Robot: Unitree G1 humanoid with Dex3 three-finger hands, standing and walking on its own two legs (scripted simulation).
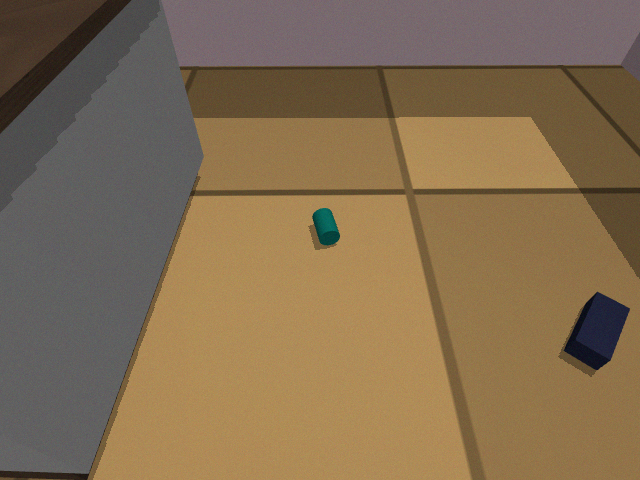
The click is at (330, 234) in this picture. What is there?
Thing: lying can
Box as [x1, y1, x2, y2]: [312, 208, 339, 244]
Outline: 321,208 313,213 313,221 319,241 323,244 331,244 338,239 339,234 331,211 327,208
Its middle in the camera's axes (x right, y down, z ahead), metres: +0.03 -0.06 +1.65
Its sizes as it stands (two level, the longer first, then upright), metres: 0.135 0.089 0.089
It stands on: the floor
